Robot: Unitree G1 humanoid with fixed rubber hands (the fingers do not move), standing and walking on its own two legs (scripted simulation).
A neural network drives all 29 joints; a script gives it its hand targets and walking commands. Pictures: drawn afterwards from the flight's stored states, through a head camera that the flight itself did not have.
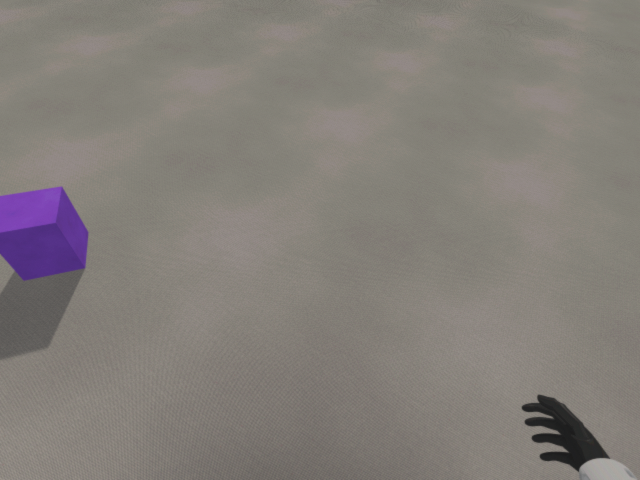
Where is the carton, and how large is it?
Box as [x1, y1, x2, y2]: [0, 186, 87, 280]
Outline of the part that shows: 61,186 0,196 0,253 24,280 83,268 85,265 87,231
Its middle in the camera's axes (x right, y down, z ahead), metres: -1.04 -0.01 +1.44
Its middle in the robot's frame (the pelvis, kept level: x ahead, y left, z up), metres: +1.05 +1.02 -0.63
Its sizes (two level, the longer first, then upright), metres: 0.210 0.200 0.250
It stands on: the floor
